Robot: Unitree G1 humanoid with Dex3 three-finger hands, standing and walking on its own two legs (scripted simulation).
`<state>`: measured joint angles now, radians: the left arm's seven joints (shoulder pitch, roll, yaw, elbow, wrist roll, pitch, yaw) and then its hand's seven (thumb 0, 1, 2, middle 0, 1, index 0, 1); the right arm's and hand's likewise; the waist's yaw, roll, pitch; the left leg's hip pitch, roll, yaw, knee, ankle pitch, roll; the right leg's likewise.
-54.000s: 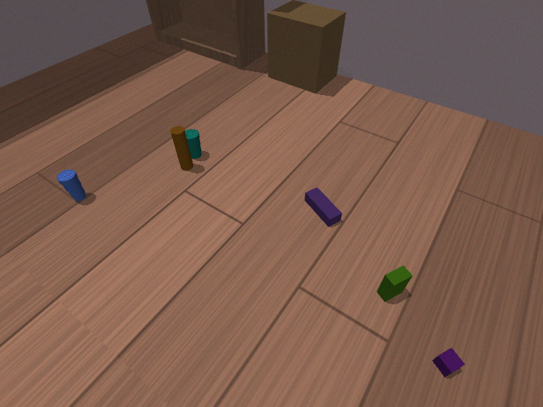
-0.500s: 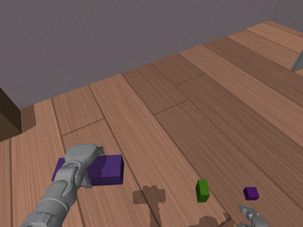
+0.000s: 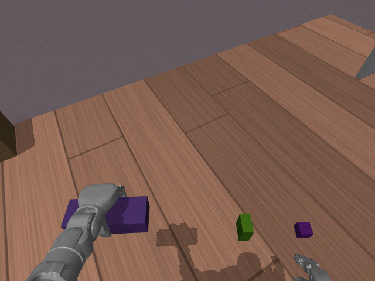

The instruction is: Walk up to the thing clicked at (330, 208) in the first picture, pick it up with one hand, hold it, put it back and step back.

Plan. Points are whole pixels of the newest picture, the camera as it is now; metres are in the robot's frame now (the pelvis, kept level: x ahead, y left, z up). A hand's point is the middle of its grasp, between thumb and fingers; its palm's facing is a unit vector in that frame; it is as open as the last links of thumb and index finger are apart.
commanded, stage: crouch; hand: left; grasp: from above
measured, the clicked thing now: (108, 215) +0.30 +0.22 -0.10
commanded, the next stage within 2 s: lower in 1.70 s
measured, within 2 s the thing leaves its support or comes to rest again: neither
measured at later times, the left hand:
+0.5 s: hand (125, 221) +0.36 +0.24 -0.30, palm faces -0.42 +0.04 -0.91, open 10.1 cm
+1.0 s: hand (135, 231) +0.38 +0.25 -0.50, palm faces -0.43 +0.00 -0.90, open 10.1 cm
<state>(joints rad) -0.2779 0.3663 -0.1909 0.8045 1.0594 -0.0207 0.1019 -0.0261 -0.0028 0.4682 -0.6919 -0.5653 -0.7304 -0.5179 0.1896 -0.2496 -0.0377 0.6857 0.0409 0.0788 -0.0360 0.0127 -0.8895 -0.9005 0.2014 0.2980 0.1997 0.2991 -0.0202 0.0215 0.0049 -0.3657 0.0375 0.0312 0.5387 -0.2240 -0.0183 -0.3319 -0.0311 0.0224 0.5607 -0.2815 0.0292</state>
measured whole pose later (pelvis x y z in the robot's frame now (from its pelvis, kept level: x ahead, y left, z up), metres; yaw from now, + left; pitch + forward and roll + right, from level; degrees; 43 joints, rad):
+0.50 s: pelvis -0.04 +0.01 -0.18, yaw -1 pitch +29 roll -3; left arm -0.65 0.44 -0.06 1.21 1.18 -0.04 0.40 -0.03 -0.03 0.53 -0.67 -0.60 -0.70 -0.56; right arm 0.22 -0.26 -0.07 0.76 -0.05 0.00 -0.02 0.01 -0.89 -0.90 0.20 0.30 0.20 0.30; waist -0.14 0.04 -0.18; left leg -1.50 0.06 -0.03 1.52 -0.54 -0.01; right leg -1.42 0.00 0.01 1.50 -0.59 0.05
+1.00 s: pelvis -0.06 +0.01 -0.33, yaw -4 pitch +37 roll -6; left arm -0.82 0.58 0.06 1.32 1.26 -0.13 0.44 -0.03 -0.03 0.53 -0.68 -0.59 -0.72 -0.55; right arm 0.14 -0.24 -0.02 0.76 -0.12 -0.07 0.07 0.01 -0.89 -0.90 0.20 0.30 0.20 0.30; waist -0.19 0.01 -0.15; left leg -2.07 0.05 -0.11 2.04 -0.63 -0.02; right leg -1.95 0.01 -0.02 2.01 -0.71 0.05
